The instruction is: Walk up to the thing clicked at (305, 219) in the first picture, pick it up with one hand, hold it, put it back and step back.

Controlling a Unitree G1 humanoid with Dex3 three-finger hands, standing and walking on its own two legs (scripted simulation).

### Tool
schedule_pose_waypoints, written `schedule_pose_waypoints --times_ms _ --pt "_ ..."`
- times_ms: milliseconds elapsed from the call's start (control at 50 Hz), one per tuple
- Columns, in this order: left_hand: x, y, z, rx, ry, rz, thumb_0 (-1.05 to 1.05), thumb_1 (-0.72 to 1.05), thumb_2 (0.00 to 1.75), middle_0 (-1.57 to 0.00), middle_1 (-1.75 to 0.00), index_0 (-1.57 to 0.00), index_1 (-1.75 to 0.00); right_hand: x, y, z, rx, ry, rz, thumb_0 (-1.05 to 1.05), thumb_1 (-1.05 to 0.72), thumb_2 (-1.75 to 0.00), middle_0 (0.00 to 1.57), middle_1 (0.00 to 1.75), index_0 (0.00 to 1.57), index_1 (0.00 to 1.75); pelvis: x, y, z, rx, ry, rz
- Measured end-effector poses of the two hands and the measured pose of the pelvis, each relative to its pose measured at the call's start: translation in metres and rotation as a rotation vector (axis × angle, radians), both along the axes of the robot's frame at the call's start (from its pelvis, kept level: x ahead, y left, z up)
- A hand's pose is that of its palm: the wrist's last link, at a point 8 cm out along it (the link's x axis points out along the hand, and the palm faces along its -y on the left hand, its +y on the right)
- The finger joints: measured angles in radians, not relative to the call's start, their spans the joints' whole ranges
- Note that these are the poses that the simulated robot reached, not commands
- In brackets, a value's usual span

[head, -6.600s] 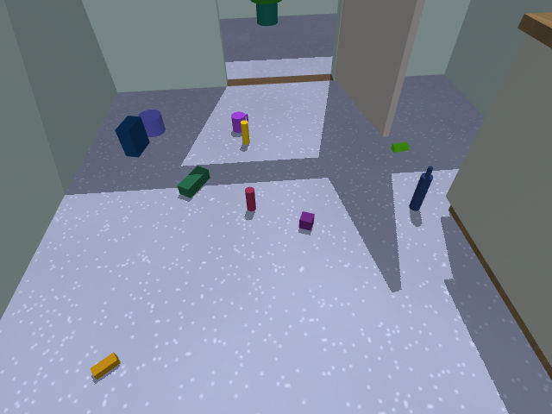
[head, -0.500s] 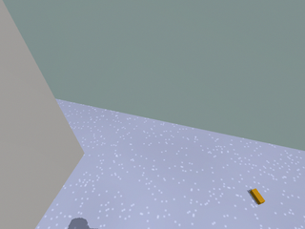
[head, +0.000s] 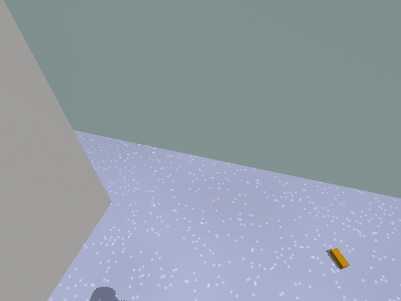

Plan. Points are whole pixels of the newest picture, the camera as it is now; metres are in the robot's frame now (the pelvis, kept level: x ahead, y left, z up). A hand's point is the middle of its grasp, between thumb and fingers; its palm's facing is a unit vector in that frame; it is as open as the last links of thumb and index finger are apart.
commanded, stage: stand
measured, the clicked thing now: out of the picture -0.42 -0.98 -0.75
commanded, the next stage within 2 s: walk up in 0.14 s
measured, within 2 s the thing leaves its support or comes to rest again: neither
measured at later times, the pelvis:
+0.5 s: pelvis +0.07 +0.05 -0.02, yaw +1 degrees
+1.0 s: pelvis +0.26 +0.02 -0.02, yaw -1 degrees
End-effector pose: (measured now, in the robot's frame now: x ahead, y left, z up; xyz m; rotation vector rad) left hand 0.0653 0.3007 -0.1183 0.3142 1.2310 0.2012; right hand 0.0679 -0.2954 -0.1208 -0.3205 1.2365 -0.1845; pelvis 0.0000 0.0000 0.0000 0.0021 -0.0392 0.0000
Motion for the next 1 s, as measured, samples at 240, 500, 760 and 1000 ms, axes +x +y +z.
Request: schedule_pose_waypoints --times_ms 240,500,760,1000 --pt "-0.004 0.009 0.003 -0.01 -0.05 0.031 0.0 0.9 0.9 -0.2 -0.3 -0.21 -0.3 0.004 -0.006 0.002 0.001 -0.011 0.015 0.0 -0.91 -0.89 0.21 0.3 0.21 0.3 0.009 0.002 -0.003 -0.003 0.002 0.018" --pt "-0.001 0.086 -0.025 0.018 0.086 0.07 0.01 0.9 0.9 -0.2 -0.3 -0.21 -0.29 0.069 0.014 0.017 -0.108 -0.103 0.036 0.0 -0.91 -0.89 0.21 0.3 0.21 0.3 0.07 0.053 -0.025 0.001 -0.017 0.023" --pt "0.149 0.073 0.003 -0.011 -0.01 -0.065 0.0 0.91 0.9 -0.2 -0.3 -0.21 -0.29 0.106 0.029 0.016 -0.036 -0.049 -0.031 0.01 -0.9 -0.89 0.21 0.3 0.21 0.3 0.16 0.052 -0.008 0.019 -0.017 -0.016" --pt "0.292 0.026 0.024 0.046 -0.215 -0.078 0.0 0.91 0.9 -0.2 -0.3 -0.21 -0.29 0.226 -0.004 -0.018 0.014 -0.048 -0.005 0.01 -0.91 -0.89 0.21 0.3 0.2 0.3 0.261 0.015 -0.02 0.016 -0.026 -0.015"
